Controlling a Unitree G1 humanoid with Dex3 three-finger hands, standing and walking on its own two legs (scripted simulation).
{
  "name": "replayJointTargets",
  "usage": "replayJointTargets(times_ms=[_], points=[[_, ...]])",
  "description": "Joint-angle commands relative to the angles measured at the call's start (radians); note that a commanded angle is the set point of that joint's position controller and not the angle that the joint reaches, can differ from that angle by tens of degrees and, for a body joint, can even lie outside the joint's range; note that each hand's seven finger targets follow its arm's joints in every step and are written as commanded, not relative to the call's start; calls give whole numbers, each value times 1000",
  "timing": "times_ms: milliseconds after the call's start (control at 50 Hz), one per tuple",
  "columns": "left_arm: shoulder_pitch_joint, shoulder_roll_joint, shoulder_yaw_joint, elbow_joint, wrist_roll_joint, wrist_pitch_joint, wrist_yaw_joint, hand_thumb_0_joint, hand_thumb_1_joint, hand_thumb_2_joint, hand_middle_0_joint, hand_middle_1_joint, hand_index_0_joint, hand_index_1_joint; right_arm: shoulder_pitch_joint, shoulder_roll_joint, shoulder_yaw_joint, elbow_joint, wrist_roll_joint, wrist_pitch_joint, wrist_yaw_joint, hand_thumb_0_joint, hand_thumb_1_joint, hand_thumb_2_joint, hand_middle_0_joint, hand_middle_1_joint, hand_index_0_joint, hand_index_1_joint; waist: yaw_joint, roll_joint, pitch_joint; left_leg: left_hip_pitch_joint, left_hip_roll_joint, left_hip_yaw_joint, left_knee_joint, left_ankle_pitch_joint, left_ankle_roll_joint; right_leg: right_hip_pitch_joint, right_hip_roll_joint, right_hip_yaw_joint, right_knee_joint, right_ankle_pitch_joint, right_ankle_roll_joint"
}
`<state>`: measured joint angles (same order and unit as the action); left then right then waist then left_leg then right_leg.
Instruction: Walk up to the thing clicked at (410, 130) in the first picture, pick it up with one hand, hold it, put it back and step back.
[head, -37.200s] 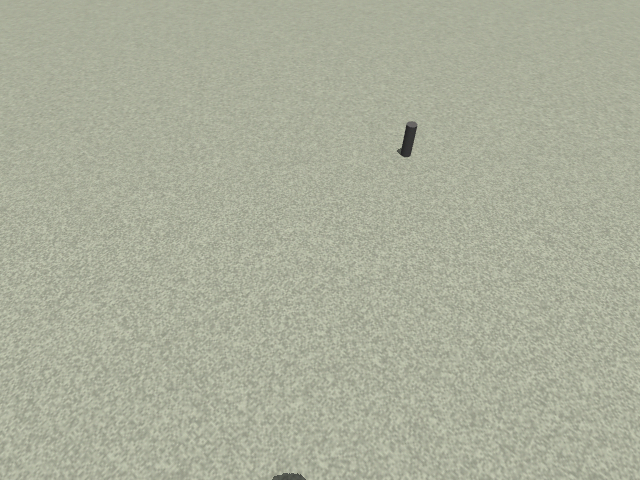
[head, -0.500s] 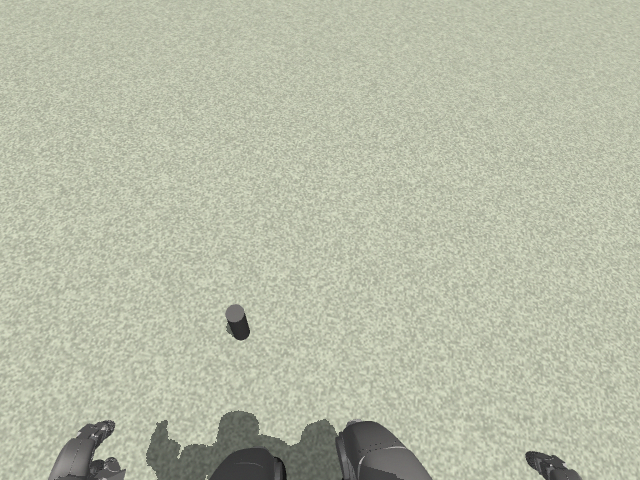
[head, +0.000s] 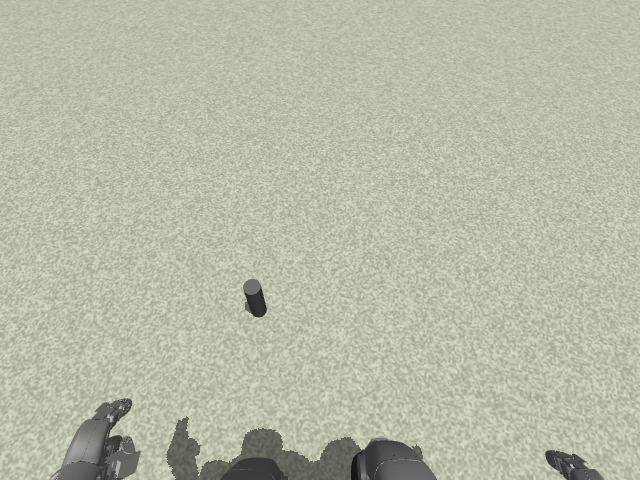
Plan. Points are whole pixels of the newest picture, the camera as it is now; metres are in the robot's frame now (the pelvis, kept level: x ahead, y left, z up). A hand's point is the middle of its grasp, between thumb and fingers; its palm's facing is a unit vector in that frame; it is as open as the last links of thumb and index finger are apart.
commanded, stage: step back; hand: left
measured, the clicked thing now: (255, 299) +0.61 +0.20 -0.67
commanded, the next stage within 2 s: none
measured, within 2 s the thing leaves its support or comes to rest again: neither
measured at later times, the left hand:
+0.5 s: hand out of the picture -0.08 +0.22 -0.14, palm faces -0.07 -0.91 -0.41, open 7.4 cm
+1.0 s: hand out of the picture -0.21 +0.19 -0.15, palm faces -0.05 -0.91 -0.41, open 7.4 cm
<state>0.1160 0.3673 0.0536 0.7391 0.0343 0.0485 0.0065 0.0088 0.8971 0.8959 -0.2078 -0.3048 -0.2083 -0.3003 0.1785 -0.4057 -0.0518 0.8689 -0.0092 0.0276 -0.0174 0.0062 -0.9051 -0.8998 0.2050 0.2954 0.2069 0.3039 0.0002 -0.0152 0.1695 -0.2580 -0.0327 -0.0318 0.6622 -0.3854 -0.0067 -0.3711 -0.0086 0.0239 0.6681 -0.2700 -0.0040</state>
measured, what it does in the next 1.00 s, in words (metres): walks backwards: right foot, then left foot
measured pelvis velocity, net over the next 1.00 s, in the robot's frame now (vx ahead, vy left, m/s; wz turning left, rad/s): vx -0.32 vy -0.08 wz -0.05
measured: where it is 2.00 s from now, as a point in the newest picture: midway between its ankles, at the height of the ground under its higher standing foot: outside the picture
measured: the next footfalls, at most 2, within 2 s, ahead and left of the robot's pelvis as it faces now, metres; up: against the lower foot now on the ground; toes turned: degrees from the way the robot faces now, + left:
right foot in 0.38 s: -0.13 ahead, -0.17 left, +0.00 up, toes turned -1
left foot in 0.70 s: -0.17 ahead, +0.06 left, +0.00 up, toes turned -1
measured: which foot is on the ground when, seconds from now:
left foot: down 0.00-0.40, up 0.42-0.68, down 0.70-1.00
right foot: down 0.00-0.02, up 0.04-0.36, down 0.38-0.72, up 0.74-1.00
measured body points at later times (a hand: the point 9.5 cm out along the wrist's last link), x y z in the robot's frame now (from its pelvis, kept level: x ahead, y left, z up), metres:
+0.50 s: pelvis -0.15 -0.05 +0.00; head -0.10 -0.07 +0.45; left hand -0.07 +0.27 -0.11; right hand -0.04 -0.37 -0.12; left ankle -0.09 +0.10 -0.66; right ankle -0.17 -0.17 -0.72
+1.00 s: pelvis -0.32 -0.08 -0.01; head -0.26 -0.08 +0.44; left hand -0.21 +0.24 -0.12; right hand -0.19 -0.39 -0.11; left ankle -0.21 +0.06 -0.72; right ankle -0.36 -0.21 -0.71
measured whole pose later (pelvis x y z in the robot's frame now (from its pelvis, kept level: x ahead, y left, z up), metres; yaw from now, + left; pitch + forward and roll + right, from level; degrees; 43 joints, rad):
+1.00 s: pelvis -0.32 -0.08 -0.01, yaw -3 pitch -2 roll +0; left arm 0.17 0.40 0.06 0.84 0.02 0.05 0.00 0.01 0.90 0.90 -0.21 -0.30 -0.21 -0.30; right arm 0.10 -0.39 -0.04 0.80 -0.04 0.04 0.00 0.01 -0.90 -0.90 0.21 0.30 0.21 0.30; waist 0.02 0.00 0.16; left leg -0.44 0.06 0.00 0.65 -0.19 -0.01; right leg -0.27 0.02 0.06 0.80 -0.47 0.00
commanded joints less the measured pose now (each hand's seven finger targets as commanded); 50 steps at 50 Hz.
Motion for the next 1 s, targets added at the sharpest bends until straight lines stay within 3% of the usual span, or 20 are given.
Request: replayJointTargets(times_ms=[0,20,40,80,120,240,340,360,380,400,460,560,640,660,680,700,720,780,900,980], points=[[41,170,59,-83,-17,0,2,0,900,900,-200,-300,-200,-300,43,-276,-84,-72,-38,-44,-8,0,-900,-900,200,300,200,300,7,155,-238,164,311,-383,-304,308,147,-102,35,101,143,-87,-39],[-48,215,81,-87,-11,-2,19,0,900,900,-200,-300,-200,-300,34,-346,-97,-86,-24,-41,-2,0,-900,-900,200,300,200,300,-56,240,-202,5,459,-489,-326,485,288,-76,104,95,358,-385,-12],[-61,218,83,-77,-2,-1,24,0,900,900,-200,-300,-200,-300,13,-326,-99,-82,-27,-47,-6,0,-900,-900,200,300,200,300,-48,191,-177,-11,469,-479,-317,512,320,-95,102,170,499,-369,-15],[10,203,86,-37,-21,1,21,0,900,900,-200,-300,-200,-300,-61,-251,-69,-93,-29,-47,-15,0,-900,-900,200,300,200,300,21,115,-152,8,330,-276,-259,592,244,-128,119,203,611,-284,-23],[87,216,98,-16,-19,2,10,0,900,900,-200,-300,-200,-300,-70,-235,-68,-111,-25,-47,-18,0,-900,-900,200,300,200,300,42,144,-153,19,301,-214,-229,587,240,-123,115,178,644,-234,-3],[52,194,90,-35,-10,-4,-5,0,900,900,-200,-300,-200,-300,13,-250,-83,-133,-28,-39,-22,0,-900,-900,200,300,200,300,-30,191,-207,146,311,-199,-178,534,258,-77,52,103,302,-270,31],[236,183,90,72,-5,-21,-7,0,900,900,-200,-300,-200,-300,-69,-258,-75,-159,-15,-6,-11,0,-900,-900,200,300,200,300,47,193,-281,-19,236,-131,-59,378,157,233,45,-34,-245,10,-12],[218,234,104,59,11,-27,-6,0,900,900,-200,-300,-200,-300,-53,-213,-63,-163,-7,-1,-9,0,-900,-900,200,300,200,300,38,96,-242,-174,157,-120,19,216,94,281,-23,113,-250,-1,-38],[190,347,129,30,11,-25,-9,0,900,900,-200,-300,-200,-300,-101,-156,-51,-193,6,-6,-15,0,-900,-900,200,300,200,300,66,-212,-192,-332,-52,-51,211,-82,23,199,-240,434,-326,30,-160],[104,427,141,-6,18,-25,-4,0,900,900,-200,-300,-200,-300,-114,-187,-67,-180,0,-1,-33,0,-900,-900,200,300,200,300,80,-295,-142,-264,-49,-96,465,-249,0,-37,-414,604,-388,38,-306],[-44,283,96,-36,7,-38,13,0,900,900,-200,-300,-200,-300,-10,-190,-56,-105,20,-6,-28,0,-900,-900,200,300,200,300,-24,-116,-107,-255,-81,-139,576,-107,8,5,-230,244,-217,338,-203],[71,242,87,-32,13,-28,29,0,900,900,-200,-300,-200,-300,-24,-157,-37,-113,3,-21,-24,0,-900,-900,200,300,200,300,56,-178,-175,-271,-40,-45,266,-142,-7,294,-216,198,-122,549,-204],[44,251,76,-48,-13,-10,24,0,900,900,-200,-300,-200,-300,60,-146,-48,-76,-11,-28,-15,0,-900,-900,200,300,200,300,15,-152,-233,-64,-15,53,-191,107,22,295,-191,161,5,531,-153],[44,241,65,-56,-16,-5,21,0,900,900,-200,-300,-200,-300,82,-166,-57,-67,-16,-32,-16,0,-900,-900,200,300,200,300,9,-131,-257,34,29,-10,-255,262,36,209,-174,162,38,432,-113],[73,202,52,-61,-18,-1,16,0,900,900,-200,-300,-200,-300,63,-244,-78,-77,-31,-32,-16,0,-900,-900,200,300,200,300,26,40,-256,144,208,-260,-246,425,107,-4,-78,115,142,166,-56],[31,194,53,-74,-29,-3,24,0,900,900,-200,-300,-200,-300,15,-337,-92,-98,-18,-30,-6,0,-900,-900,200,300,200,300,8,229,-244,70,392,-438,-282,544,255,-55,64,-14,281,-281,-23],[-16,221,72,-61,-19,0,35,0,900,900,-200,-300,-200,-300,33,-348,-98,-97,-26,-33,-5,0,-900,-900,200,300,200,300,-40,220,-230,-18,453,-520,-298,573,333,-39,68,101,473,-410,-14],[54,215,72,-4,-30,5,27,0,900,900,-200,-300,-200,-300,-59,-257,-69,-99,-28,-31,-20,0,-900,-900,200,300,200,300,31,113,-192,-27,316,-260,-229,580,259,-87,97,159,625,-292,-23],[78,195,68,17,-14,-15,10,0,900,900,-200,-300,-200,-300,-33,-231,-69,-116,-36,-11,-10,0,-900,-900,200,300,200,300,-11,202,-204,78,284,-211,-201,441,252,-31,43,43,238,-265,23],[196,189,67,96,-4,-40,16,0,900,900,-200,-300,-200,-300,-82,-235,-60,-119,-11,21,1,0,-900,-900,200,300,200,300,49,185,-283,6,213,-129,-55,358,154,212,40,-39,-273,16,-11]])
